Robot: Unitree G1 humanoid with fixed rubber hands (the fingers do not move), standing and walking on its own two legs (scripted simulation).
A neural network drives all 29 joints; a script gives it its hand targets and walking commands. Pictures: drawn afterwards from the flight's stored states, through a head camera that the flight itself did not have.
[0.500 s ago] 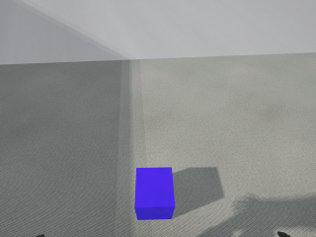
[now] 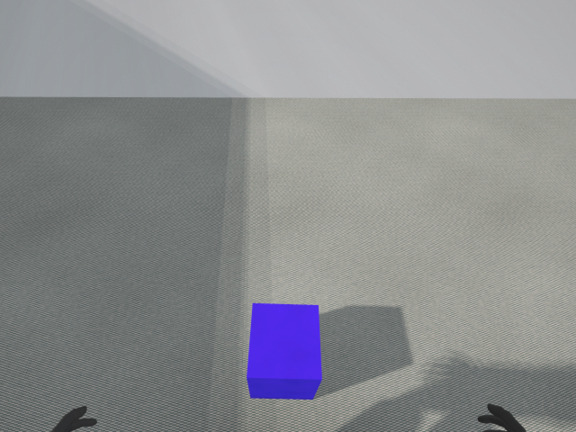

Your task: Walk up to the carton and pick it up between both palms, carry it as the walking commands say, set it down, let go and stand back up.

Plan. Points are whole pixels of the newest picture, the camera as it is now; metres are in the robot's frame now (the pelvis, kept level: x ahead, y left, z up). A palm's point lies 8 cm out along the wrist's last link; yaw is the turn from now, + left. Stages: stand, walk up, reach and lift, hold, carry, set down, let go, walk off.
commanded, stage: walk up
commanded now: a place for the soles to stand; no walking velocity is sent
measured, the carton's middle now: (283, 352) +0.41 -0.01 -0.64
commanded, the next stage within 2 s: reach and lift in 0.54 s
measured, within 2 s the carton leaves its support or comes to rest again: neither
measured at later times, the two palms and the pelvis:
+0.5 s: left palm out of the picture +0.12 +0.31 -0.08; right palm out of the picture +0.11 -0.33 -0.08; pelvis +0.00 -0.01 +0.02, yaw -2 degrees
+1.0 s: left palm (117, 381) +0.21 +0.27 -0.12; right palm (473, 387) +0.20 -0.28 -0.10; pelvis -0.02 +0.01 -0.03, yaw +0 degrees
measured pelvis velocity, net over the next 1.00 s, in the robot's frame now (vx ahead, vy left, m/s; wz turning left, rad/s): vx -0.02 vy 0.01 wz -0.01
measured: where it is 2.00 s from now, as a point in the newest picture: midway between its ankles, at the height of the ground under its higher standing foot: outside the picture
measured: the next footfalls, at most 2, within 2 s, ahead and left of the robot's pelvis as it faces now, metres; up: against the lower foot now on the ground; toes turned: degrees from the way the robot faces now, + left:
none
